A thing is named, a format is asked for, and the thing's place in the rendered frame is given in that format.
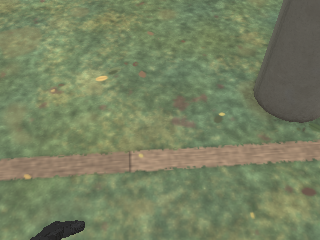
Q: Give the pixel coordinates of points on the left robot hand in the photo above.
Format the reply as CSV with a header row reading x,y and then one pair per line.
x,y
59,230

